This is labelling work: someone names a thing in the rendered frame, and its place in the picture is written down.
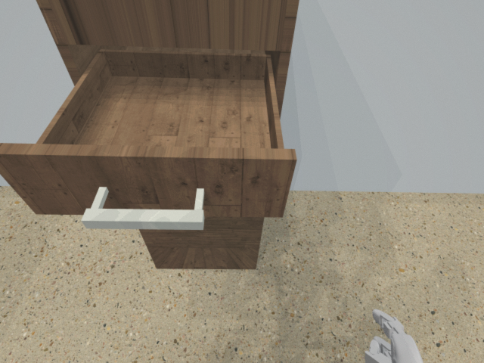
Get cabinet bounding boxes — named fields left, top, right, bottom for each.
left=36, top=0, right=299, bottom=269

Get handle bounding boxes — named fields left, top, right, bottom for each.
left=81, top=187, right=204, bottom=230

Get drawer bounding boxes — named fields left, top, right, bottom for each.
left=0, top=49, right=297, bottom=218

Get robot right hand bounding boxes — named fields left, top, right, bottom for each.
left=365, top=309, right=423, bottom=363

